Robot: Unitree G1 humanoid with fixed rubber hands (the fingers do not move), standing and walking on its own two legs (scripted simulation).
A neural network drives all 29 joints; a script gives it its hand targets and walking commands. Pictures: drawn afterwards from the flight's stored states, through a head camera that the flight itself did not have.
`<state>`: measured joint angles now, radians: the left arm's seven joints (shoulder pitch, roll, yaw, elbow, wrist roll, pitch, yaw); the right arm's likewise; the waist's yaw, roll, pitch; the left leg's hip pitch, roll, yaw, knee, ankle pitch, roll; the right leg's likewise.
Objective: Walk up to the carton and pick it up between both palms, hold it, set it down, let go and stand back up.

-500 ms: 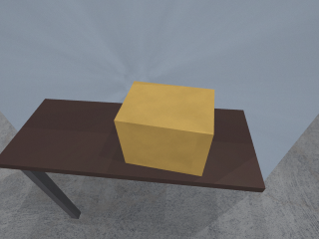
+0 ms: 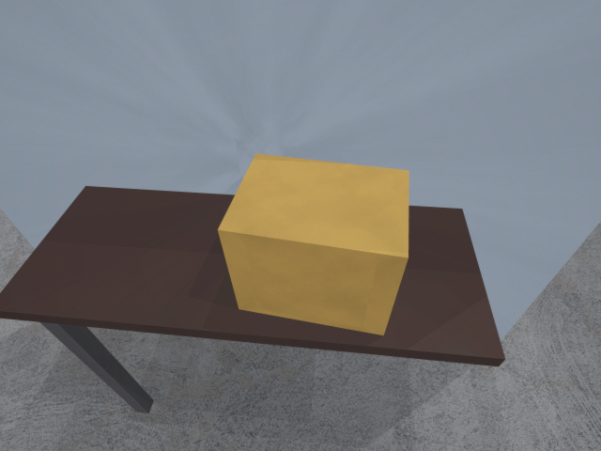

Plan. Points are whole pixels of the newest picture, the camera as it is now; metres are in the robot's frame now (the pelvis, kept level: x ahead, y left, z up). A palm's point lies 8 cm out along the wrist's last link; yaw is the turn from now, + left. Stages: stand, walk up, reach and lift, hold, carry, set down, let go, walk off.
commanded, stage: stand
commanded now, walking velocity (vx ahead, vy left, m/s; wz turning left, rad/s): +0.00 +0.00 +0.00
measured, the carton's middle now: (319, 243) +0.45 +0.01 +0.01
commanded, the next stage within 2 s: none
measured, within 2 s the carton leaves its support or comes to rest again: neither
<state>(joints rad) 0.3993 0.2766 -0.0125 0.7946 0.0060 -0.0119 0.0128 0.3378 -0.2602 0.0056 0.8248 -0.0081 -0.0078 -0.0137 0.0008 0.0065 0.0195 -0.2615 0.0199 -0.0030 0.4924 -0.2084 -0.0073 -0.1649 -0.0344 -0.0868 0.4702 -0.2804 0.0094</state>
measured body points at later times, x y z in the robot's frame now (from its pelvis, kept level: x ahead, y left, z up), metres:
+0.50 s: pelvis +0.01 +0.00 +0.00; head +0.01 +0.00 +0.45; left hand +0.03 +0.27 -0.13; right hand +0.06 -0.26 -0.13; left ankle +0.04 +0.12 -0.74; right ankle -0.02 -0.12 -0.74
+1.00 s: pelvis +0.01 -0.01 +0.00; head +0.01 -0.01 +0.45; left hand +0.03 +0.26 -0.13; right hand +0.06 -0.26 -0.14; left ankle +0.04 +0.12 -0.74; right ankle -0.02 -0.12 -0.74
